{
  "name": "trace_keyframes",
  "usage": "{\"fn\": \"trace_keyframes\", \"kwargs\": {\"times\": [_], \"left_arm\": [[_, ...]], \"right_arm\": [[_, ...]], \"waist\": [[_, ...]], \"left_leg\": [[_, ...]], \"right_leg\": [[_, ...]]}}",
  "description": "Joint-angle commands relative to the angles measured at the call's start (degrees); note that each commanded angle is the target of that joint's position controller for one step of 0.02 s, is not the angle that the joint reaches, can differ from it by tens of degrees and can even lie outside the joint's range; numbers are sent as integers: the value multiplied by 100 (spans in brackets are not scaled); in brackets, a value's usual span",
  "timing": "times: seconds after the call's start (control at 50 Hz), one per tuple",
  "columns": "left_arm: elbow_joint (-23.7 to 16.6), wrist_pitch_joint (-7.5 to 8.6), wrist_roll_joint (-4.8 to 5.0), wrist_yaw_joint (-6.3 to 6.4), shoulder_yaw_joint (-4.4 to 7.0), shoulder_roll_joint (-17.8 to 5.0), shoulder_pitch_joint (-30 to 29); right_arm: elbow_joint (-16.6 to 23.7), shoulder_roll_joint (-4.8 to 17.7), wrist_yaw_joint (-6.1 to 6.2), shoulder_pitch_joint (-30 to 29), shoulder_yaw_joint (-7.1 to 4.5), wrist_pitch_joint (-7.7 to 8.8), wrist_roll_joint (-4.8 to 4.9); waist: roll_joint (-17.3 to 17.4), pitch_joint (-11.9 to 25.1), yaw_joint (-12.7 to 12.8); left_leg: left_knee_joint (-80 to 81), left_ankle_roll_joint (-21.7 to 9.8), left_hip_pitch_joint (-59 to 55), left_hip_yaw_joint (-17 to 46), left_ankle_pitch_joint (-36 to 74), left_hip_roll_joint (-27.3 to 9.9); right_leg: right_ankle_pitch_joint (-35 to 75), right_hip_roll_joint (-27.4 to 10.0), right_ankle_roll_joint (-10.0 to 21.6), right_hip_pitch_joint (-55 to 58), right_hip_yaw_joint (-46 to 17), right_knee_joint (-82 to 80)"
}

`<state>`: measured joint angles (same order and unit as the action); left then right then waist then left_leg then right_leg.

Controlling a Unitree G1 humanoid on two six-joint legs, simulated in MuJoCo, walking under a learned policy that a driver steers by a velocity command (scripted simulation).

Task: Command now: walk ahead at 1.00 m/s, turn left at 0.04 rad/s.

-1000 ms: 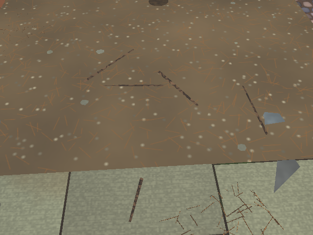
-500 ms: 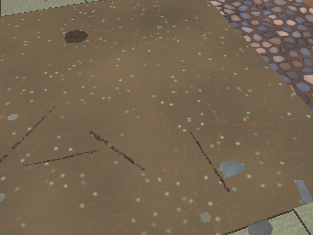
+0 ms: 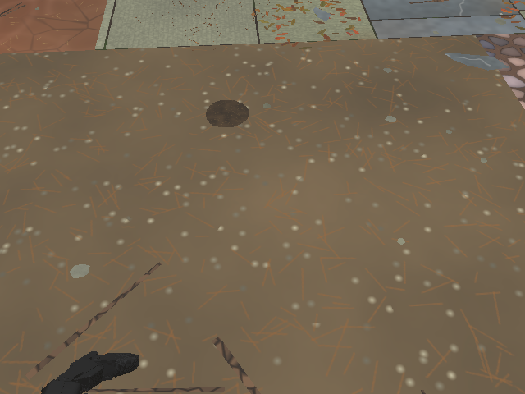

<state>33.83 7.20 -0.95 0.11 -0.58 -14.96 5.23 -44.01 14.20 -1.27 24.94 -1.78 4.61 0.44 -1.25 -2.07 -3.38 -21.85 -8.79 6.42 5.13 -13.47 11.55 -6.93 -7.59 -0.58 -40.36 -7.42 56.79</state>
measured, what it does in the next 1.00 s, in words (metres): walks ahead, turning right: right foot, then left foot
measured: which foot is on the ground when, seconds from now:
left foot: down 0.00-0.22, up 0.24-0.64, down 0.66-1.00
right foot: up 0.00-0.22, down 0.24-0.64, up 0.66-1.00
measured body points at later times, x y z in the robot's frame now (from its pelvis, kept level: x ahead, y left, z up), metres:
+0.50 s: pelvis +0.50 -0.10 +0.00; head +0.52 -0.11 +0.45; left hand +0.56 +0.16 -0.12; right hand +0.68 -0.39 -0.04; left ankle +0.73 +0.04 -0.67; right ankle +0.42 -0.14 -0.74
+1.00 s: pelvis +0.93 -0.25 -0.02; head +0.93 -0.29 +0.43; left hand +1.29 -0.29 -0.05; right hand +0.69 -0.43 -0.15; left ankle +0.90 -0.04 -0.74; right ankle +1.00 -0.49 -0.68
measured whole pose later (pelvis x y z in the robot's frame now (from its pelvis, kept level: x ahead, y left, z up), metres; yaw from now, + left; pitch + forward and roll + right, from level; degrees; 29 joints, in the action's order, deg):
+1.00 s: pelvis +0.93 -0.25 -0.02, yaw -47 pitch +0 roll +4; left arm 31.9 1.7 1.6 -2.8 2.8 -18.9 1.6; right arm -48.7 19.5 0.1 26.3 -4.9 5.7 0.0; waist -1.5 -2.3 -6.8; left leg -13.2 2.5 -10.3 -11.3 -23.3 1.6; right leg -0.3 -6.4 4.2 -47.4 1.2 52.6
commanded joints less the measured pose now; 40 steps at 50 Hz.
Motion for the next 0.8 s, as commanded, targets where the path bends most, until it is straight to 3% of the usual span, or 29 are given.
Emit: {"fn": "trace_keyframes", "kwargs": {"times": [0.02,0.06,0.1,0.16,0.2,0.22,0.24,0.26,0.28,0.3,0.32,0.34,0.36,0.4,0.44,0.48,0.52,0.58,0.6,0.62,0.64,0.66,0.68,0.7,0.72,0.74,0.76,0.78,0.8], "left_arm": [[-317,-8,7,0,26,-253,-534],[-379,45,140,-70,49,-273,-975],[-438,69,287,-172,112,-381,-1216],[-541,154,348,-371,259,-586,-1214],[-344,62,413,-402,422,-898,-112],[15,-54,458,-338,544,-1142,1269],[441,-181,399,-251,614,-1341,2946],[702,-152,272,-313,616,-1567,2910],[554,-174,187,-218,633,-1191,2940],[487,-165,74,-131,602,-999,2616],[464,-148,44,-173,558,-889,2255],[406,-116,60,-202,545,-872,1907],[336,-109,51,-192,531,-824,1624],[340,-148,196,-185,502,-676,1441],[403,-161,307,-100,504,-693,1444],[505,-199,310,-2,570,-839,1517],[677,-215,343,26,630,-949,1879],[837,-242,438,63,637,-848,2089],[863,-278,412,72,655,-848,2110],[864,-327,362,64,686,-928,2052],[755,-382,220,34,676,-965,1805],[528,-396,-38,12,507,-492,1671],[265,-320,369,-62,222,228,2937],[427,-378,551,28,256,-352,2515],[340,-399,431,47,347,-738,1644],[248,-404,287,38,379,-783,1122],[100,-390,184,-6,400,-721,719],[24,-436,266,-65,408,-582,759],[-19,-510,365,-86,388,-429,781]], "right_arm": [[299,746,92,-187,-150,205,65],[103,830,67,141,-137,267,64],[-94,868,76,326,-129,241,8],[-274,1013,163,329,-128,85,-162],[-181,1274,271,3,-189,-27,-387],[-36,1390,299,-503,-231,-87,-497],[239,1482,347,-1202,-257,-102,-479],[418,209,209,-140,54,35,-376],[606,765,72,-496,97,297,-6],[804,1012,22,-1248,24,463,173],[965,929,20,-1657,81,563,56],[975,771,22,-1730,88,613,-61],[948,734,25,-1501,78,588,-140],[923,776,55,-1363,38,476,-183],[1201,721,85,-1922,75,428,-235],[1489,395,64,-2630,171,447,-262],[1612,425,75,-2875,106,452,-156],[1734,794,161,-3071,-92,437,78],[1735,952,187,-2953,-181,459,112],[1681,1141,214,-2474,-307,485,129],[1529,1265,245,-1334,-405,465,169],[1287,1542,318,265,-483,365,170],[994,2059,152,318,-524,350,-44],[1133,1359,135,122,-472,290,-14],[1103,961,188,-182,-388,227,11],[981,916,189,-369,-358,171,-75],[849,858,177,-488,-341,152,-166],[732,724,178,-645,-297,176,-226],[628,510,139,-756,-251,194,-172]], "waist": [[246,-428,-174],[292,-463,-493],[388,-538,-587],[551,-178,-297],[1071,637,479],[1153,1208,1196],[534,1739,2083],[-2107,2135,980],[-1417,2713,1370],[-689,1662,1359],[353,952,1053],[672,451,690],[598,246,357],[344,-49,111],[275,-462,173],[57,-606,445],[-122,-346,682],[-320,-213,713],[-380,-60,600],[-434,349,255],[-568,1183,-412],[-84,2318,-955],[3154,3453,-26],[2522,2750,-341],[1633,1636,-550],[524,930,-478],[221,420,-351],[424,216,-89],[581,121,37]], "left_leg": [[1290,-443,1536,487,955,-1140],[1618,-263,1128,374,990,-1356],[1541,-26,43,116,1826,-1592],[761,381,-1451,-284,4883,-1844],[-599,552,-1961,-408,7725,-2052],[-1928,622,-1622,-499,8439,-2107],[-4220,699,-209,-723,7222,-1841],[-6689,1208,3307,-141,-1310,-694],[-6899,982,4155,414,-1450,-600],[-6367,715,4487,576,-897,-973],[-5777,556,4125,464,-592,-1116],[-5329,543,3859,435,-526,-1168],[-4989,606,3528,477,-449,-1287],[-4350,815,3293,317,-412,-1418],[-3188,1040,2940,-33,-33,-1390],[-1877,1162,2009,-287,1252,-1167],[-1226,1220,843,-232,2491,-954],[-502,1234,780,137,2259,-1000],[-385,1174,655,121,1936,-945],[-384,1073,160,17,1568,-898],[-842,892,-1060,76,1172,-1225],[-1487,596,-2894,1106,-91,-2317],[-149,-599,-4480,4829,-2131,-3953],[341,-407,-3985,5080,-3742,-3639],[376,-93,-3126,3778,-2901,-3293],[391,55,-2197,2815,-1447,-3053],[471,79,-1425,2109,-421,-2845],[586,85,-899,1627,-16,-2737],[700,95,-663,1242,196,-2656]], "right_leg": [[1830,111,-49,916,799,-1340],[2444,308,89,1149,965,-2128],[2372,483,263,687,975,-2637],[1696,1023,574,500,1311,-2874],[922,1345,739,1367,1496,-2401],[812,1254,873,2543,1345,-2135],[923,782,1129,4593,621,-2270],[-965,-381,2346,7284,-2177,-2049],[-3128,-807,2495,7676,-4278,-3610],[-2900,-660,2127,6889,-3926,-3978],[-2118,-416,1926,5681,-3432,-4166],[-1442,-192,1997,4740,-3097,-4286],[-949,84,2053,4107,-2707,-4432],[-331,418,2024,3336,-2150,-4558],[181,678,1924,2263,-1676,-4689],[228,1014,1627,1273,-1306,-4699],[-212,955,1332,895,-1492,-4759],[-147,823,1094,2106,-1858,-4221],[549,787,995,2563,-1925,-3780],[1637,844,828,2920,-1820,-2974],[2243,894,637,2778,-1621,-1682],[987,1071,520,1826,-1214,373],[-2651,1502,333,-8,-703,2433],[-2061,835,352,-766,-429,2899],[-1602,666,373,-1065,-126,2809],[-1329,467,362,-905,51,2607],[-1166,288,389,-730,101,2307],[-1109,78,403,-476,49,2146],[-1177,-37,422,-431,88,2070]]}}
